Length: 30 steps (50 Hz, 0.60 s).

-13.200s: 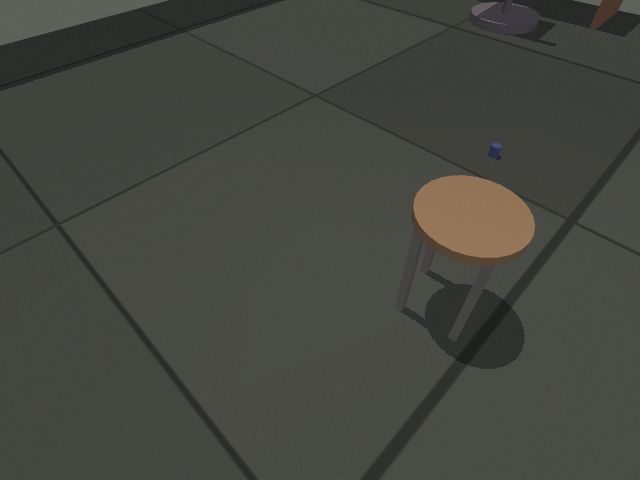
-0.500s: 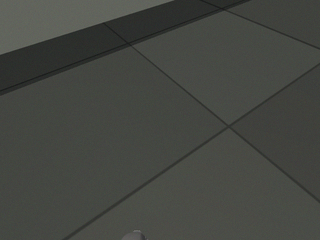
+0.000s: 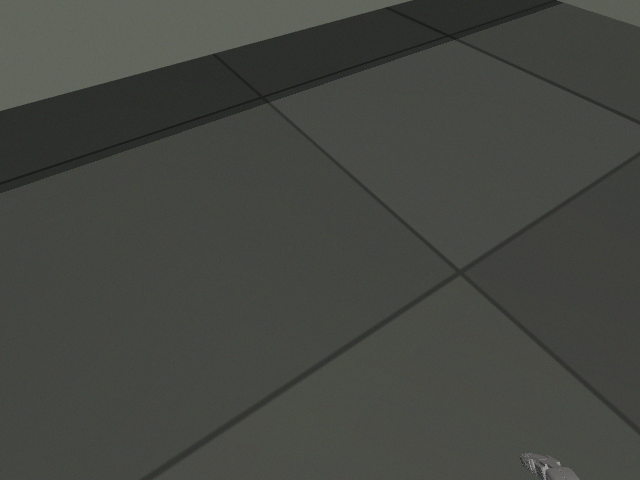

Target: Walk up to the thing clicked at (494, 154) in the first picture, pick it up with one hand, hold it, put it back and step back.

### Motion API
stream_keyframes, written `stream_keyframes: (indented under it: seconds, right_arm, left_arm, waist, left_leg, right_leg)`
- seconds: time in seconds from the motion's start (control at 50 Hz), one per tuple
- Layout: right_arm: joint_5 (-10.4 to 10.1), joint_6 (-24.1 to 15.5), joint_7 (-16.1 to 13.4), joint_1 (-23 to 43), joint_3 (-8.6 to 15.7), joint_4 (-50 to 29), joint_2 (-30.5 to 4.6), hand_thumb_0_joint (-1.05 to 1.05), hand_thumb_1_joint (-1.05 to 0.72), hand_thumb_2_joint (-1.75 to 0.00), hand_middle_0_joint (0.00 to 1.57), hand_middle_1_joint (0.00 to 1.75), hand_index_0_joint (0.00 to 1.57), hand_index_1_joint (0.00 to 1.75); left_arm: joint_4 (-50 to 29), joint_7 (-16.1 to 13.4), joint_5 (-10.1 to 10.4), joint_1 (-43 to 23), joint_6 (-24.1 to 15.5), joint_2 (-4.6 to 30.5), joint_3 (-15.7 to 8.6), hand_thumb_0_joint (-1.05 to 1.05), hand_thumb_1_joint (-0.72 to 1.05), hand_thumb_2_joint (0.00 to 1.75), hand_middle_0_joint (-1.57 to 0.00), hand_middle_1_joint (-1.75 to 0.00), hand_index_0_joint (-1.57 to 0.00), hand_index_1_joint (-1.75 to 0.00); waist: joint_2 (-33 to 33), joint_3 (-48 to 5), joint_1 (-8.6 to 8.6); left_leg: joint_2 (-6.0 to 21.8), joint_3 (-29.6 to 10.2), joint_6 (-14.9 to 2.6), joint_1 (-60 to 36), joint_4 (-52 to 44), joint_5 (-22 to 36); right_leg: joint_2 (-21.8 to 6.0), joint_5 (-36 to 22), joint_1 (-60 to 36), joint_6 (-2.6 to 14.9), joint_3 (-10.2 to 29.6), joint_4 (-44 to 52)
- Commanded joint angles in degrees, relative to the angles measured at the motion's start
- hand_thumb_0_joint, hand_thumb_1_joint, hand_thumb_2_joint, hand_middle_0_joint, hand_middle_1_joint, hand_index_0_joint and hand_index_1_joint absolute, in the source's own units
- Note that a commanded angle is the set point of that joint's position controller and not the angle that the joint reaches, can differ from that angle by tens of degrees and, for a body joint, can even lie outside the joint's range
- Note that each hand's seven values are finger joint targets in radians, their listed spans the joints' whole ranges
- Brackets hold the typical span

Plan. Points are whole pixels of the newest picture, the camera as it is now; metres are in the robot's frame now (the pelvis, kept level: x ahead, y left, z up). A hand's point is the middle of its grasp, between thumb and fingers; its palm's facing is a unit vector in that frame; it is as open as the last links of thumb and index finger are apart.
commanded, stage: walk up
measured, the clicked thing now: out of the picture +0.17 -1.34 -0.74
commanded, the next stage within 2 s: stand in 0.26 s
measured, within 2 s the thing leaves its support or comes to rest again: neither
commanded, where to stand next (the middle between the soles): +0.05 -0.01 m, yaw -1 degrees
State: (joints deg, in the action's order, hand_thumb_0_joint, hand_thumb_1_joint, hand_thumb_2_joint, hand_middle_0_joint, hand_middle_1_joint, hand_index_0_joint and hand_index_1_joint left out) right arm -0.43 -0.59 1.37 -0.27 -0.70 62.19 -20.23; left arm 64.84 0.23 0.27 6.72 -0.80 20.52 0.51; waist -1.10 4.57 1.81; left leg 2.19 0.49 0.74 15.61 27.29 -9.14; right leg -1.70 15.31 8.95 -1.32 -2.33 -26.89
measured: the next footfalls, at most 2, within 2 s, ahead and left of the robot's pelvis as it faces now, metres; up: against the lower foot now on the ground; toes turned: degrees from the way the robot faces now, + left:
none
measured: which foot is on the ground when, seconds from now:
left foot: down 0.00-1.00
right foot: down 0.00-1.00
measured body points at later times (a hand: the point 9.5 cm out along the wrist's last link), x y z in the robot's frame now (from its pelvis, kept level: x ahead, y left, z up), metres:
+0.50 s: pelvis +0.01 +0.01 +0.01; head +0.02 +0.01 +0.46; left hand +0.10 +0.31 -0.13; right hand +0.08 -0.30 -0.12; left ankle +0.06 +0.13 -0.74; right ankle -0.01 -0.13 -0.74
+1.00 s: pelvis +0.02 +0.01 +0.01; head +0.03 +0.01 +0.46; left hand +0.09 +0.31 -0.13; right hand +0.11 -0.29 -0.12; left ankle +0.06 +0.13 -0.74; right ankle -0.01 -0.13 -0.74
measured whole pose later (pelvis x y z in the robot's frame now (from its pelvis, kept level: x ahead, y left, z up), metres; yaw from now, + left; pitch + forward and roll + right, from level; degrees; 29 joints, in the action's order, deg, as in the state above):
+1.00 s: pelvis +0.02 +0.01 +0.01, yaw +0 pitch -2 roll +0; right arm 0.7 -0.5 1.0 -3.8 0.5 66.4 -19.8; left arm 65.8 0.2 -0.8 6.3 -0.4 19.9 -0.2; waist 0.0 2.6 0.2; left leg 0.8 1.3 0.1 10.4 19.4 -7.0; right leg -2.9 12.5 3.5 -2.4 -2.0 -18.1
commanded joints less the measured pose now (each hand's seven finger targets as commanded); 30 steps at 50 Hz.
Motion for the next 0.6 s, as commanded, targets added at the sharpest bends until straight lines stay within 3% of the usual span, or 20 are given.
stream_keyframes:
  seconds: [0.0,0.12,0.36,0.58]
  right_arm:
    - [-0.10,-1.03,-1.02,2.01,2.54,-0.84,-12.55,0.00,-0.90,-0.90,0.20,0.30,0.20,0.30]
    - [-0.03,-1.17,-1.07,2.43,2.32,0.74,-11.96,0.00,-0.90,-0.90,0.20,0.30,0.20,0.30]
    - [0.92,-1.35,-1.18,0.95,3.01,1.42,-12.30,0.00,-0.90,-0.90,0.20,0.30,0.20,0.30]
    - [0.97,-1.34,-1.28,-0.79,3.34,1.12,-12.39,0.00,-0.90,-0.90,0.20,0.30,0.20,0.30]
  left_arm:
    - [-2.44,-0.43,-0.04,-4.50,-1.35,12.34,-2.63,0.00,0.90,0.90,-0.20,-0.30,-0.20,-0.30]
    - [-1.47,-0.35,-0.14,-4.90,-1.15,12.22,-2.86,0.00,0.90,0.90,-0.20,-0.30,-0.20,-0.30]
    - [-0.86,-0.40,-0.97,-4.32,-0.96,11.77,-3.12,0.00,0.90,0.90,-0.20,-0.30,-0.20,-0.30]
    - [-1.92,-0.39,-1.00,-3.78,-1.07,11.61,-2.95,0.00,0.90,0.90,-0.20,-0.30,-0.20,-0.30]
  waist:
    - [1.98,-6.75,-1.93]
    - [2.45,-8.13,-1.47]
    - [-0.30,-5.77,-1.54]
    - [0.39,-6.83,-2.20]
  left_leg:
    - [5.53,-5.79,-2.24,-8.10,-6.75,3.34]
    - [5.56,-4.90,-1.48,-9.70,-8.18,7.97]
    - [5.96,-6.83,-1.07,-5.18,-13.09,-1.49]
    - [5.96,-6.26,-1.45,-7.40,-11.48,2.14]
  right_leg:
    - [-6.38,-6.09,2.38,2.43,6.47,9.83]
    - [-6.69,-10.15,-1.33,2.06,5.70,11.49]
    - [-6.07,-3.96,-2.44,1.47,5.04,11.39]
    - [-6.51,-5.26,-1.69,1.79,5.29,12.13]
